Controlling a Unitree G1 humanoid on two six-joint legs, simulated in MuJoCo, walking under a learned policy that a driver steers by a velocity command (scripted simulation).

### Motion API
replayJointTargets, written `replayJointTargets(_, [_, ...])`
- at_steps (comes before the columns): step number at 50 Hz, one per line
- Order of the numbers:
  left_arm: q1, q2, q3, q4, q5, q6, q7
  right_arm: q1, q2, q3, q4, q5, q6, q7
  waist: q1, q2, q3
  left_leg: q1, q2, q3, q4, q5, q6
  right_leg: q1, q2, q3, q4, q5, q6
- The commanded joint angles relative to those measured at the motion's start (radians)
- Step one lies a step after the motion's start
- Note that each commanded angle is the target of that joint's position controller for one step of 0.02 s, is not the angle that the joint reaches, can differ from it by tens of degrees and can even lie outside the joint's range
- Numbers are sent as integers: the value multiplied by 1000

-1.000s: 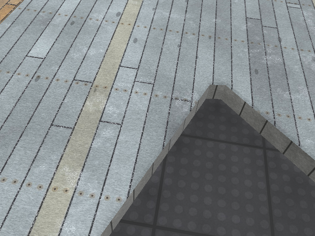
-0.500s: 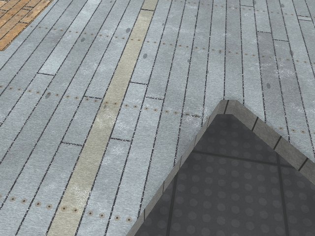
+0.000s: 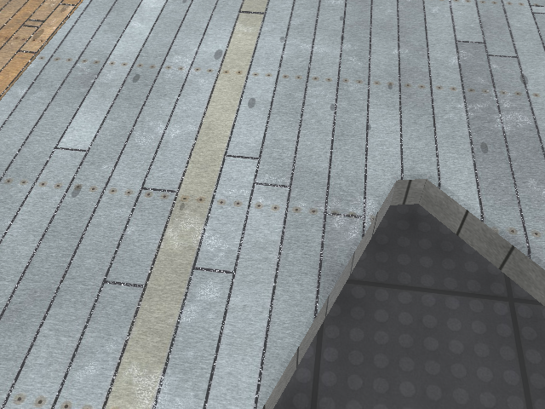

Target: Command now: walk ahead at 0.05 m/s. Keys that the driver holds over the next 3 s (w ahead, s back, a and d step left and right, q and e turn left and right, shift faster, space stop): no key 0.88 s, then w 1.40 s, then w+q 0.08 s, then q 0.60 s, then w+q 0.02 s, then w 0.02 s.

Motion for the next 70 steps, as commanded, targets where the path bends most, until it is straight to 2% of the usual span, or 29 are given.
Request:
replayJointTargets(1, [41, 96, 8, -11, 3, 15, 10, 168, -58, -18, 40, -15, 33, -9, -19, -124, -78, -68, 38, -37, -94, 16, -5, 148, -275, 298, -155, 426, -138])
replayJointTargets(2, [14, 98, 12, -14, -2, 24, 12, 166, -57, -16, 49, -18, 37, -7, -30, -109, -40, -22, 53, -57, -207, 151, -2, 79, -220, 252, -170, 246, -71])
replayJointTargets(3, [17, 100, 15, -14, -11, 30, 11, 137, -66, -15, 44, -22, 36, -5, -9, -88, -7, -46, 79, -91, -243, 185, 1, 58, -166, 207, -183, 82, -21])
replayJointTargets(4, [36, 100, 20, -8, -16, 30, 8, 107, -74, -15, 45, -22, 31, -3, 15, -35, 25, -93, 99, -101, -231, 205, 6, 95, -129, 171, -182, 53, -10])
replayJointTargets(6, [91, 89, 20, 23, -12, 22, 9, 84, -62, -11, 48, -16, 22, -4, 29, -12, -4, -85, 108, -96, -239, 260, -1, 177, -131, 169, -162, 188, -12])
replayJointTargets(7, [100, 93, 21, 33, -11, 18, 9, 93, -60, -11, 51, -13, 19, -7, 25, -25, -22, -72, 110, -94, -254, 274, -4, 203, -141, 174, -148, 251, -17])
replayJointTargets(9, [116, 78, 19, 45, -8, 14, 8, 93, -69, -13, 63, -9, 16, -13, 29, -15, -35, -46, 115, -92, -256, 332, -7, 224, -143, 169, -135, 323, -17])
replayJointTargets(25, [187, 48, 10, 117, -6, 27, 15, 106, -42, -1, 96, -9, 17, -19, 36, -5, 15, -50, 134, -95, -279, 351, 1, 186, -130, 152, -158, 207, 1])
replayJointTargets(44, [228, 14, 2, 153, -8, 32, 16, 165, -7, 8, 105, -9, 7, -20, 39, -2, 38, -73, 137, -103, -291, 368, 7, 161, -131, 143, -149, 149, 15])
replayJointTargets(45, [230, 9, 0, 155, -8, 33, 15, 176, -2, 9, 107, -11, 7, -20, 36, -2, 22, -68, 131, -105, -308, 289, 12, 164, -124, 139, -153, 91, 15])
replayJointTargets(46, [218, 13, 2, 151, -7, 35, 14, 185, -9, 5, 107, -14, 7, -20, 30, 3, 36, -78, 125, -114, -326, 177, 22, 146, -109, 131, -143, 21, 14])
replayJointTargets(48, [179, 19, 9, 129, -6, 37, 7, 218, -56, -17, 105, -15, 12, -18, 8, 59, 85, -77, 152, -189, -374, -101, 70, 28, -49, 68, -37, -140, 9])
replayJointTargets(49, [153, 16, 11, 110, 2, 34, 0, 227, -81, -28, 100, -15, 14, -16, -7, 97, 135, -69, 208, -259, -412, -217, 110, -70, -22, 17, 39, -199, 8])
replayJointTargets(50, [112, 18, 14, 85, 11, 31, -6, 254, -89, -36, 99, -12, 14, -15, -27, 108, 187, -62, 272, -324, -451, -287, 149, -175, -20, -10, 116, -236, 2])
replayJointTargets(51, [73, 15, 16, 55, 17, 25, -13, 275, -91, -41, 101, -15, 10, -13, -40, 113, 230, -48, 330, -374, -478, -284, 185, -262, -50, -13, 199, -242, -1])
replayJointTargets(52, [37, 24, 21, 28, 20, 17, -19, 302, -88, -44, 106, -23, 3, -12, -47, 94, 249, -2, 360, -401, -487, -223, 209, -355, -75, 0, 279, -261, -4])
replayJointTargets(55, [-5, 42, 39, -25, 15, -15, -32, 323, -93, -52, 105, -29, -22, -9, -32, 41, 221, 158, 350, -337, -448, 111, 211, -496, -108, 20, 360, -243, 1])
replayJointTargets(56, [-23, 44, 43, -42, 12, -23, -37, 316, -94, -52, 100, -29, -29, -7, -28, 34, 202, 173, 334, -297, -432, 224, 200, -484, -105, 13, 340, -225, 4])
replayJointTargets(59, [-54, 25, 46, -80, 1, -22, -49, 273, -114, -55, 75, -31, -43, -3, -9, 59, 145, 122, 290, -186, -364, 520, 160, -345, -67, -28, 257, -158, -4])
replayJointTargets(61, [29, 27, 54, -68, -11, -18, -45, 211, -127, -55, 55, -26, -52, 4, 47, 88, 85, 1, 248, -99, -269, 771, 116, -88, -9, -71, 173, -93, -28])
replayJointTargets(62, [142, 41, 67, -31, -15, -18, -39, 194, -138, -55, 51, -18, -57, 7, 101, 78, 19, -46, 216, -54, -140, 919, 94, 94, 35, -96, 121, -27, -41])
replayJointTargets(63, [278, 72, 85, 17, -15, -20, -31, 196, -143, -54, 51, -10, -61, 13, 160, 46, -61, -95, 169, -8, 41, 970, 71, 279, 57, -106, 49, 6, -54])
replayJointTargets(64, [404, 137, 108, 46, 2, -27, -22, 193, -122, -46, 39, -4, -66, 21, 210, -2, -133, -259, 118, 15, 277, 751, 47, 478, -66, 42, -26, -76, -74])
replayJointTargets(65, [461, 248, 123, 37, 24, -26, -20, 250, 18, -17, 0, 11, -64, 28, 164, -230, -236, -444, -20, 58, 671, 10, 7, 568, -410, 554, -222, -241, -173])
replayJointTargets(66, [408, 254, 124, 40, -4, -10, -26, 213, -56, -42, -11, 1, -56, 31, 154, -179, -224, -492, -23, -69, 865, 0, 25, 450, -425, 760, -353, -423, -238])
replayJointTargets(67, [278, 213, 108, 12, -7, -9, -26, 131, -73, -49, -50, -9, -51, 35, 96, -117, -77, -575, 40, -61, 925, 74, 42, 329, -410, 647, -355, -540, -221])
replayJointTargets(68, [210, 150, 89, -3, -7, -17, -32, 85, -67, -50, -66, -19, -55, 39, 79, -55, -2, -582, 71, -49, 907, 125, 54, 217, -370, 533, -370, -449, -195])
replayJointTargets(69, [193, 102, 69, -2, 3, -32, -39, 76, -58, -53, -68, -24, -59, 38, 48, -6, 44, -527, 101, -66, 852, 175, 63, 133, -304, 406, -353, -201, -146])
replayJointTargets(70, [179, 91, 61, 4, 1, -36, -30, 134, -28, -50, -62, -28, -46, 45, 1, -38, 0, -480, 107, -53, 814, 176, 53, 102, -288, 359, -371, -217, -145])
Next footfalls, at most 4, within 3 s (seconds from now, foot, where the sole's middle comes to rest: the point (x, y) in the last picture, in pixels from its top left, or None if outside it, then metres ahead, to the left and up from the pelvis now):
1.28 right None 0.26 -0.13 -0.77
1.86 left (266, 318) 0.65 0.04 -0.64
2.42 right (318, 203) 1.00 -0.11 -0.64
2.98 left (245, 206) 1.00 0.10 -0.64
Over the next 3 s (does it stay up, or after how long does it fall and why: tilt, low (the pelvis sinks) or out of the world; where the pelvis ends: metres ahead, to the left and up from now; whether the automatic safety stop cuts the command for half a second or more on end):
stays up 0.96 -0.01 0.12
